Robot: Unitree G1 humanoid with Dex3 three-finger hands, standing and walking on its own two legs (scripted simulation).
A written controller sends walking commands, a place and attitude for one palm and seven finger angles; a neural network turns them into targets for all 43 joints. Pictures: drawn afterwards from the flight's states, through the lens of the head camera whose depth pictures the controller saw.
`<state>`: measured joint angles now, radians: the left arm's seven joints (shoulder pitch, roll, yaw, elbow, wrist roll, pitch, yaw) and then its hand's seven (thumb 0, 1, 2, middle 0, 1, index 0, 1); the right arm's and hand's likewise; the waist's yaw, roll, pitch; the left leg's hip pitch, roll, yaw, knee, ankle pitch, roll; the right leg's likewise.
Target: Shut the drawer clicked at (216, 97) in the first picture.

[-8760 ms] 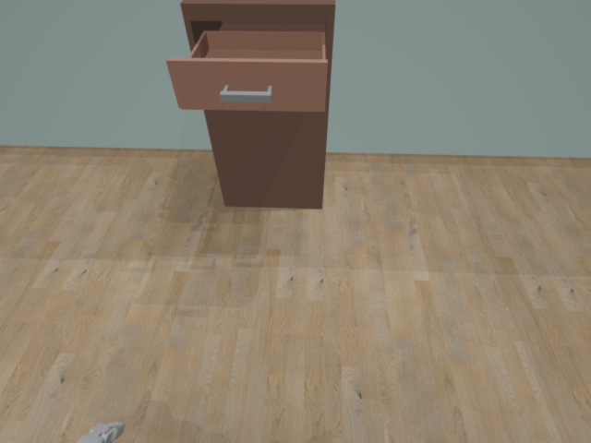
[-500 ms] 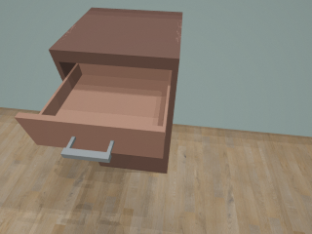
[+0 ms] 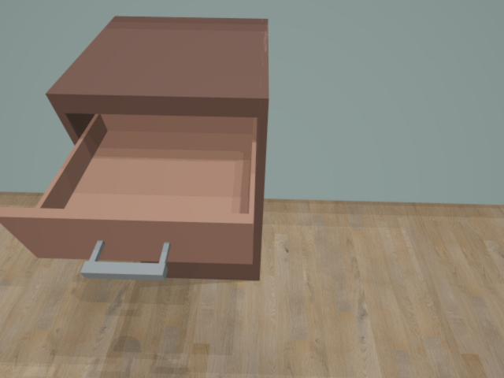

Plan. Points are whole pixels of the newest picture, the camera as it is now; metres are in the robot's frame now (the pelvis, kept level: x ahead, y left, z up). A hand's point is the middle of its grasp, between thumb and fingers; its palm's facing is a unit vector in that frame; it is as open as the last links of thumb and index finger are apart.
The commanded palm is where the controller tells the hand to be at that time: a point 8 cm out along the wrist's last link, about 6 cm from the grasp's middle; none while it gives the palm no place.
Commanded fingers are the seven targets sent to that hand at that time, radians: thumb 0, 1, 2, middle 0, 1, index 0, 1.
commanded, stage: come to a stop and stand still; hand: left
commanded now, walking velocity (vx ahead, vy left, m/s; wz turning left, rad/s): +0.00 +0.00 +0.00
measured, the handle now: (129, 259) +0.31 +0.23 -0.01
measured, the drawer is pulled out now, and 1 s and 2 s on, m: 0.29 0.29 0.24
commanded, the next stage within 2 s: look again from close up in 0.66 s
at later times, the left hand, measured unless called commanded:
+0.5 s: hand out of the picture +0.03 +0.17 -0.17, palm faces +0.02 -0.98 -0.21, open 7.4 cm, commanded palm none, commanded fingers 0.00 0.90 0.90 -0.20 -0.30 -0.20 -0.30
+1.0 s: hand out of the picture +0.01 +0.15 -0.17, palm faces +0.03 -0.98 -0.19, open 7.4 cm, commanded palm none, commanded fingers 0.00 0.90 0.90 -0.20 -0.30 -0.20 -0.30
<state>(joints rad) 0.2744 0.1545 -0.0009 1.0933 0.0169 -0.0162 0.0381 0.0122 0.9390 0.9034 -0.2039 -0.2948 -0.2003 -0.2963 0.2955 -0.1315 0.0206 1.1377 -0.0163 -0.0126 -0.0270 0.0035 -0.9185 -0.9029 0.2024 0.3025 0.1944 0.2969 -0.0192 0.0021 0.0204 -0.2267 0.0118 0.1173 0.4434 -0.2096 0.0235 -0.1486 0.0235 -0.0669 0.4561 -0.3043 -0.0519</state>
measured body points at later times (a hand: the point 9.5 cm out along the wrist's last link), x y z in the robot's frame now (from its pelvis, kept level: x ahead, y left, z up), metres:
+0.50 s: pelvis +0.02 +0.00 +0.00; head +0.04 -0.01 +0.45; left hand +0.03 +0.23 -0.16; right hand +0.03 -0.22 -0.17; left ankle +0.02 +0.10 -0.74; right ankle -0.04 -0.08 -0.74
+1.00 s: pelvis +0.03 -0.01 +0.00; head +0.04 -0.02 +0.45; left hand +0.01 +0.20 -0.16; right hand +0.04 -0.23 -0.16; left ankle +0.02 +0.10 -0.74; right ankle -0.04 -0.08 -0.74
